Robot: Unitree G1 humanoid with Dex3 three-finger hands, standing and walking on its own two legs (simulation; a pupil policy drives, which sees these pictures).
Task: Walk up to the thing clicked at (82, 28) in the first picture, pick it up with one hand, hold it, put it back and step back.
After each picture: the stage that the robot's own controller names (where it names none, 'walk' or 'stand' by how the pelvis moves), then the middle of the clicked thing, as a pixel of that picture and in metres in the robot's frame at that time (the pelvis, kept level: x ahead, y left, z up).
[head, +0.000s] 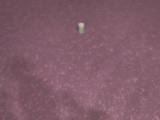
stand; (81, 28) +1.53 +0.01 -0.72
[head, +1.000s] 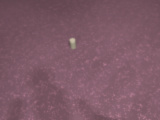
walk; (72, 43) +1.40 +0.23 -0.70
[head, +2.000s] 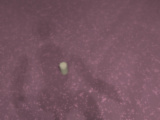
walk; (63, 68) +0.89 +0.26 -0.71
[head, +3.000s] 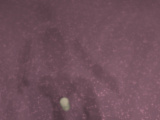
walk; (65, 104) +0.53 +0.21 -0.72
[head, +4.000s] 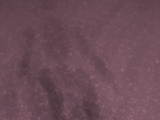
stand; out of the picture +0.30 +0.15 -0.70
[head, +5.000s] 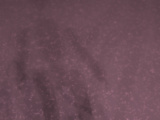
stand; out of the picture +0.26 +0.14 -0.72
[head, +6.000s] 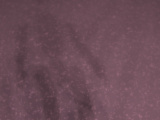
stand; out of the picture +0.25 +0.15 -0.72
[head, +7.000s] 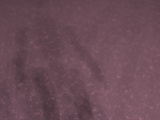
stand; out of the picture +0.25 +0.14 -0.73
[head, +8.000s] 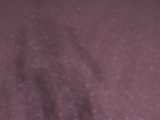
stand; out of the picture +0.24 +0.15 -0.73
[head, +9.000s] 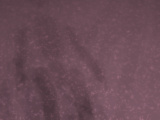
go down; out of the picture +0.24 +0.15 -0.73
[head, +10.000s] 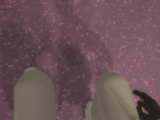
go down; (32, 76) +0.32 +0.19 -0.33
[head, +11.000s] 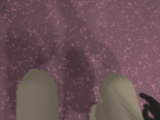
approach; (35, 78) +0.31 +0.20 -0.31
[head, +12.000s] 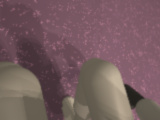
close in; out of the picture +0.30 +0.23 -0.21
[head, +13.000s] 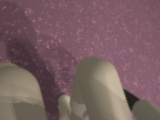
close; out of the picture +0.37 +0.25 -0.21
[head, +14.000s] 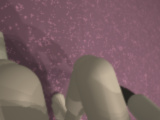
lift; out of the picture +0.41 +0.16 -0.23
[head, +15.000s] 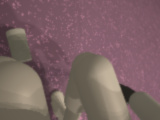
lift; (19, 46) +0.44 +0.08 -0.23
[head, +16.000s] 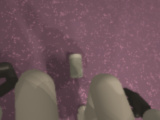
lift; (75, 66) +0.46 -0.03 -0.33
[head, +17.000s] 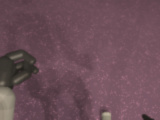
lift; out of the picture +0.34 -0.21 -0.66
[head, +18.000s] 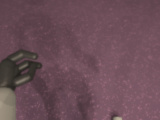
go down; out of the picture +0.33 -0.27 -0.70
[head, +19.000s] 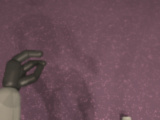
stand; out of the picture +0.33 -0.33 -0.70
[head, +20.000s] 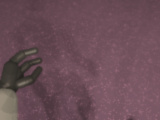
stand; out of the picture +0.32 -0.39 -0.70
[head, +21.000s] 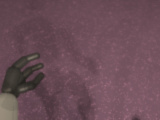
stand; out of the picture +0.32 -0.43 -0.70
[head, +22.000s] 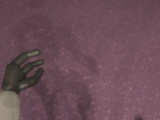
stand; out of the picture +0.32 -0.45 -0.70
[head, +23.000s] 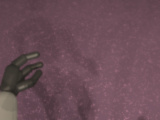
stand; out of the picture +0.32 -0.47 -0.71
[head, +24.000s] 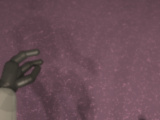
stand; out of the picture +0.32 -0.48 -0.71
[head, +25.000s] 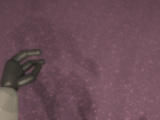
stand; out of the picture +0.31 -0.48 -0.71
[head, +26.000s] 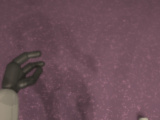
stand; out of the picture +0.32 -0.47 -0.71
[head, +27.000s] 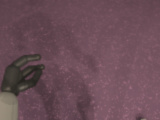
stand; out of the picture +0.32 -0.46 -0.71
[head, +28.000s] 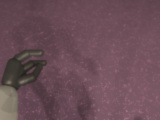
stand; out of the picture +0.32 -0.45 -0.71
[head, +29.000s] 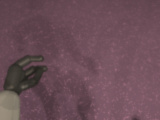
stand; out of the picture +0.32 -0.43 -0.71
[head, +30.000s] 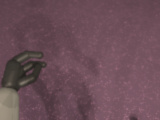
stand; out of the picture +0.32 -0.41 -0.71
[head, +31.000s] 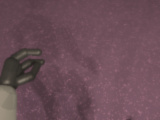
stand; out of the picture +0.31 -0.38 -0.71
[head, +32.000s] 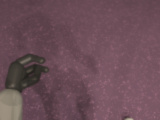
stand; out of the picture +0.32 -0.36 -0.70
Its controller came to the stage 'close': yes
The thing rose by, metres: 0.01
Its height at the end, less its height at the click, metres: -0.02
